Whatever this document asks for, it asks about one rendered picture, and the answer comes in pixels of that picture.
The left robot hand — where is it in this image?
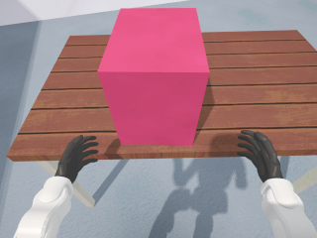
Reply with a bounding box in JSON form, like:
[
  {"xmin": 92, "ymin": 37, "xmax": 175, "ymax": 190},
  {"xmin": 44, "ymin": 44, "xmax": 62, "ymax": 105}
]
[{"xmin": 54, "ymin": 135, "xmax": 99, "ymax": 183}]

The right robot forearm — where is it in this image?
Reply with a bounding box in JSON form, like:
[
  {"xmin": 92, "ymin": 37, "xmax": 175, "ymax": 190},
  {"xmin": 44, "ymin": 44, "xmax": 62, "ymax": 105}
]
[{"xmin": 261, "ymin": 178, "xmax": 317, "ymax": 238}]

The table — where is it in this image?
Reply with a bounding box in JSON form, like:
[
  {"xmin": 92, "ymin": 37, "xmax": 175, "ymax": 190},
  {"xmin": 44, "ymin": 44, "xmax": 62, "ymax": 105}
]
[{"xmin": 6, "ymin": 30, "xmax": 317, "ymax": 207}]

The left robot forearm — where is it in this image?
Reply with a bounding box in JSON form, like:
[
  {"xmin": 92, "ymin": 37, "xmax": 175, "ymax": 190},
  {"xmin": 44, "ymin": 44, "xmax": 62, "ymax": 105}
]
[{"xmin": 13, "ymin": 176, "xmax": 74, "ymax": 238}]

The right robot hand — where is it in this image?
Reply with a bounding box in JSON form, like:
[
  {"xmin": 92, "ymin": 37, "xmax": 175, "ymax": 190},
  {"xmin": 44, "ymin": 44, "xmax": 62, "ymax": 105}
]
[{"xmin": 237, "ymin": 130, "xmax": 283, "ymax": 182}]

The carton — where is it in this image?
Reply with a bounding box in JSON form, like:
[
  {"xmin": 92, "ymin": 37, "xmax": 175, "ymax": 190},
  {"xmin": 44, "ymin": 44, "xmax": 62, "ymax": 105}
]
[{"xmin": 97, "ymin": 8, "xmax": 210, "ymax": 146}]

